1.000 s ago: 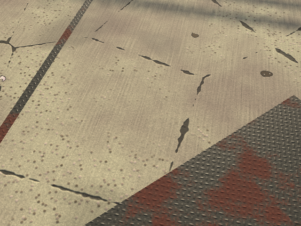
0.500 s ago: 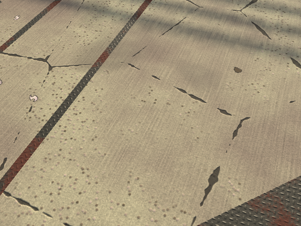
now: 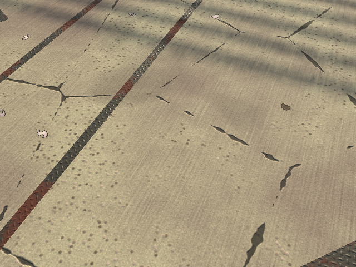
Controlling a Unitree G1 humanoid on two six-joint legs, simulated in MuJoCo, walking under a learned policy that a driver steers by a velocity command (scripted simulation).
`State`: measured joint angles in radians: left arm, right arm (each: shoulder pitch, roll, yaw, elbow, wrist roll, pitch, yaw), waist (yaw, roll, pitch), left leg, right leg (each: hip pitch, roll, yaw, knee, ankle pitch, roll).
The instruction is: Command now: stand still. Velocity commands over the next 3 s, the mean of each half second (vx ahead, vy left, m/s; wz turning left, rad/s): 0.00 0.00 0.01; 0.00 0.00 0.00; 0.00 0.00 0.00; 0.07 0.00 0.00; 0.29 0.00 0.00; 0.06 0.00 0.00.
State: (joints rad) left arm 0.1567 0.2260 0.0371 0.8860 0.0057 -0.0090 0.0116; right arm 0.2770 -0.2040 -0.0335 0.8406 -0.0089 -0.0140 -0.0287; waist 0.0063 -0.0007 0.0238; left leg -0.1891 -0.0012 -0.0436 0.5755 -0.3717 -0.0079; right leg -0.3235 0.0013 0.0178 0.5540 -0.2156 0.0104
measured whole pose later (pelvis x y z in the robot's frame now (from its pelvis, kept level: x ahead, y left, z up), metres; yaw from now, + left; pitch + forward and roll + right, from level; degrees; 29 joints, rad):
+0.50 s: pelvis +0.01 +0.01 +0.00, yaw -1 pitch -2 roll +0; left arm 0.14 0.21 0.05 1.07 0.00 0.02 0.04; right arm 0.30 -0.19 -0.03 0.99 -0.01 -0.02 -0.03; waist 0.01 -0.01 0.04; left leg -0.12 -0.01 -0.02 0.51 -0.35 0.01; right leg -0.28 -0.01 0.04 0.52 -0.21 0.02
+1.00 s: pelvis +0.01 +0.01 +0.01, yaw -1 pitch -1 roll +0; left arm 0.18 0.19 0.03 1.13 0.00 0.02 0.05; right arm 0.34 -0.17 -0.01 1.08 0.00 -0.02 -0.04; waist 0.01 -0.01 0.04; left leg -0.12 -0.01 -0.01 0.48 -0.34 0.01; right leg -0.28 -0.01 0.05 0.50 -0.19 0.03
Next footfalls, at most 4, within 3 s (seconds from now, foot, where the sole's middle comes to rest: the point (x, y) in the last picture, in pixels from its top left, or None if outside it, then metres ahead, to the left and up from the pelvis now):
2.48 left None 0.41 0.09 -0.77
2.82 right None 0.35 -0.13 -0.77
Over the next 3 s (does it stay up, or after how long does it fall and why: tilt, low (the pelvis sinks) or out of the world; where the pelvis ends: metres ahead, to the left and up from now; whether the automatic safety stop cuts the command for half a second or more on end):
stays up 0.32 -0.01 0.01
